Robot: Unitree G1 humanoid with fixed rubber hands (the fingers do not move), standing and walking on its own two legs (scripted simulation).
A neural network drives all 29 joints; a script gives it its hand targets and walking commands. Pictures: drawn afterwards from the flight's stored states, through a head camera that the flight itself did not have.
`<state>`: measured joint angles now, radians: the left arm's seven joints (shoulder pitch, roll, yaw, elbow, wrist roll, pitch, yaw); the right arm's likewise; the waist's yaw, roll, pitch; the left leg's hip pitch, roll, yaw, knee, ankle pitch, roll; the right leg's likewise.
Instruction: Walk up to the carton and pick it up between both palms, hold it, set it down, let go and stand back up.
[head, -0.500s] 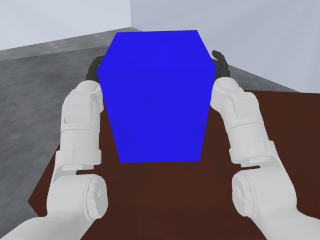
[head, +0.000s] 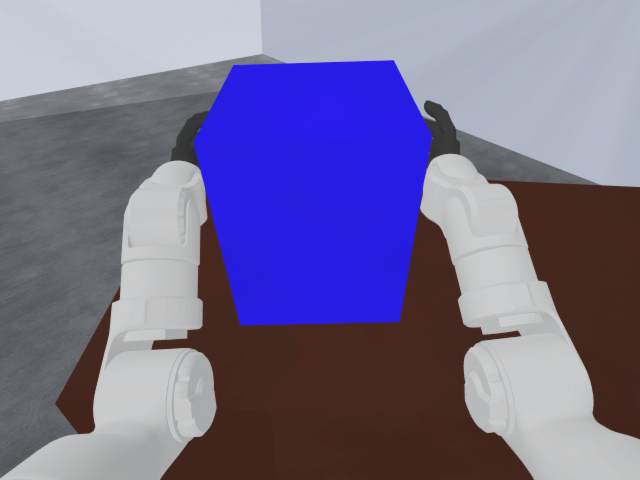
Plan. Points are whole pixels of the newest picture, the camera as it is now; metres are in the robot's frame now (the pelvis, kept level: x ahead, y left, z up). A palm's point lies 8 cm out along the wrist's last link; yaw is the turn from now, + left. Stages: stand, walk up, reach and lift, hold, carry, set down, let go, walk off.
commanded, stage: hold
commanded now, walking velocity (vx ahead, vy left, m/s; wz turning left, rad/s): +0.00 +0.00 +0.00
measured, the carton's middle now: (316, 193) +0.40 +0.00 +0.21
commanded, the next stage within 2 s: set down in 0.12 s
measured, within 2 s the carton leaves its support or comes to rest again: neither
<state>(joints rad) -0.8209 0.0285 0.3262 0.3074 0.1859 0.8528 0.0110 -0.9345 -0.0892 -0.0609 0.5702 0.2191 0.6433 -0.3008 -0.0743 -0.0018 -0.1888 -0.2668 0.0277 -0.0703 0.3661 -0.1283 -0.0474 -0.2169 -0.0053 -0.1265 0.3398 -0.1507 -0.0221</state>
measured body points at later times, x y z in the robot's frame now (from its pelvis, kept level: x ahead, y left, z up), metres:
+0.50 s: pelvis -0.01 +0.00 +0.00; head -0.05 +0.01 +0.45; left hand +0.40 +0.16 +0.25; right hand +0.41 -0.13 +0.26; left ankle +0.04 +0.14 -0.75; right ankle +0.02 -0.10 -0.75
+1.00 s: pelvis +0.01 -0.01 +0.00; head -0.01 +0.01 +0.45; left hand +0.41 +0.17 +0.18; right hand +0.43 -0.13 +0.19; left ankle +0.04 +0.14 -0.75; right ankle +0.02 -0.10 -0.75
